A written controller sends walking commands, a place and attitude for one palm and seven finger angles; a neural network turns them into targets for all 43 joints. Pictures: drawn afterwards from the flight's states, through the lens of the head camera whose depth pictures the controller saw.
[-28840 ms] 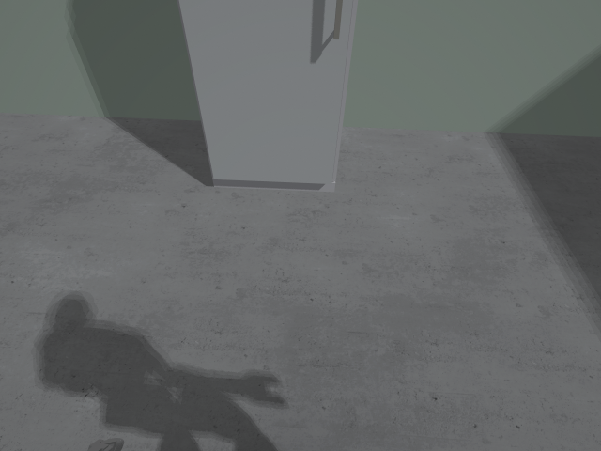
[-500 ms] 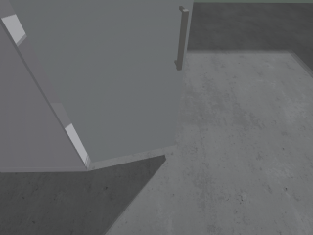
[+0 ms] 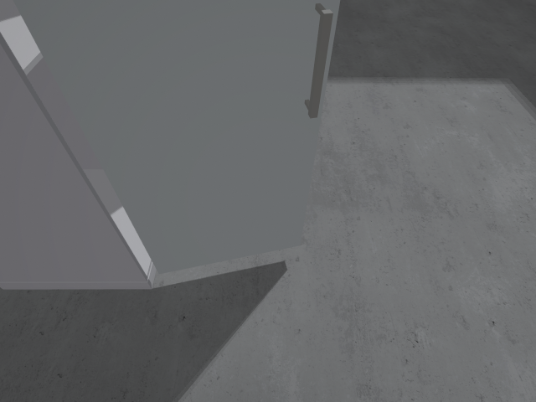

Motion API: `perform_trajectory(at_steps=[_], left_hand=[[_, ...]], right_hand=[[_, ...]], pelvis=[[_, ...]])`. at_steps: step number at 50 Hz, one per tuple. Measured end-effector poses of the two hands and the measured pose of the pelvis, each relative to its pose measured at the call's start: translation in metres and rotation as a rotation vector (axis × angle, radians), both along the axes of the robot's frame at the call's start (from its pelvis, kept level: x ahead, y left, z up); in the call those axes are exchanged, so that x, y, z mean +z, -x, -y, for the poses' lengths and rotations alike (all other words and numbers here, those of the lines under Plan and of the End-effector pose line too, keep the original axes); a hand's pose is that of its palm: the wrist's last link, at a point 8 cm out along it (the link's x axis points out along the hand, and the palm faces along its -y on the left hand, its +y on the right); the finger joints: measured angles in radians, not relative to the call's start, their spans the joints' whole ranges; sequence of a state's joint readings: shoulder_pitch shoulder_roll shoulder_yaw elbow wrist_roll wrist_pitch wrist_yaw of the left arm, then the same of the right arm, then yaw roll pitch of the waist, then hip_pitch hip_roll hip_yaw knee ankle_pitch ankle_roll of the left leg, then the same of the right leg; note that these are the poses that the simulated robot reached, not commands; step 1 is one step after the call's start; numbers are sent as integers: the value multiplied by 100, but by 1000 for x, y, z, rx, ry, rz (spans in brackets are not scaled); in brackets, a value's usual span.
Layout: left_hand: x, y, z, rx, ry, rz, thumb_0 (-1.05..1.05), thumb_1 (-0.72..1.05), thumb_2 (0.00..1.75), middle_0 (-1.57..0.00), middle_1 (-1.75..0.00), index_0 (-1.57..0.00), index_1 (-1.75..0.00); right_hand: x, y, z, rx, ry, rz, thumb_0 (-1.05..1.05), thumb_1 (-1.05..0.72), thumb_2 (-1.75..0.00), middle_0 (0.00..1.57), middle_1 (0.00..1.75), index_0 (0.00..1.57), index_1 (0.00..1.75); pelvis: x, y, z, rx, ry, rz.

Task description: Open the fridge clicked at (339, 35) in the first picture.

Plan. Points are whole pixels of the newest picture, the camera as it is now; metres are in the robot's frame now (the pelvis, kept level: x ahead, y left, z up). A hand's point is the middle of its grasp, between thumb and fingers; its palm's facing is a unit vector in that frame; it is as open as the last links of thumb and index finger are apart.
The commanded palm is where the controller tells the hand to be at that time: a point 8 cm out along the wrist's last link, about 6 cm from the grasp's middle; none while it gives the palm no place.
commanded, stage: look to check the result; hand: right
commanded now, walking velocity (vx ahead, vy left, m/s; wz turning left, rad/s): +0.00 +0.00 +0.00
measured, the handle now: (315, 65) +0.76 -0.05 +0.12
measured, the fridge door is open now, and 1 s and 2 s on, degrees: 77 77 77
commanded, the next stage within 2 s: stand and wait in 0.08 s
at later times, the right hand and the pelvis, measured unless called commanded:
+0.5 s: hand out of the picture +0.07 -0.20 -0.17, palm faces -0.01 +0.96 -0.26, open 7.4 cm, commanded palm none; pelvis +0.01 +0.01 +0.00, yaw +0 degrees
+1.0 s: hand out of the picture +0.09 -0.22 -0.16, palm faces -0.02 +0.95 -0.30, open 7.4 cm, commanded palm none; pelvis +0.02 +0.01 +0.00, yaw +0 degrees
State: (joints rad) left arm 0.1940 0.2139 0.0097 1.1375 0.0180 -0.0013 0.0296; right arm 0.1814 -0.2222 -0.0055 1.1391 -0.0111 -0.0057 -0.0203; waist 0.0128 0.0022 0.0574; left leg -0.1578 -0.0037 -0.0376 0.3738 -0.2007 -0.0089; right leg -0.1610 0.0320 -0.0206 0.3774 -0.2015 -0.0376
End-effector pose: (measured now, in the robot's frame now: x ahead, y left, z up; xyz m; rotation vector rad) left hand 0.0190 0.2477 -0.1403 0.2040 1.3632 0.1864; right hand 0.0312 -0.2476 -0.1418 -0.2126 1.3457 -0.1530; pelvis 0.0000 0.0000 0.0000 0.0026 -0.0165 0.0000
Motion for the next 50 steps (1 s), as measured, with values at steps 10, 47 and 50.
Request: perform_trajectory(at_steps=[10,47,50], left_hand=[[3,-19,-8,-11,-10,36,1,90,90,-20,-30,-20,-30],[15,-46,-44,-33,-70,70,1,90,90,-20,-30,-20,-30],[16,-49,-45,-36,-73,76,1,90,90,-20,-30,-20,-30]], right_hand=[[3,-20,0,12,7,38,0,-91,-90,20,30,20,30],[14,-46,15,32,56,76,0,-91,-90,20,30,20,30],[14,-49,15,36,58,84,0,-91,-90,20,30,20,30]], pelvis=[[1,-6,-3,1,2,1],[3,-15,-13,2,1,4],[3,-16,-13,2,1,4]])
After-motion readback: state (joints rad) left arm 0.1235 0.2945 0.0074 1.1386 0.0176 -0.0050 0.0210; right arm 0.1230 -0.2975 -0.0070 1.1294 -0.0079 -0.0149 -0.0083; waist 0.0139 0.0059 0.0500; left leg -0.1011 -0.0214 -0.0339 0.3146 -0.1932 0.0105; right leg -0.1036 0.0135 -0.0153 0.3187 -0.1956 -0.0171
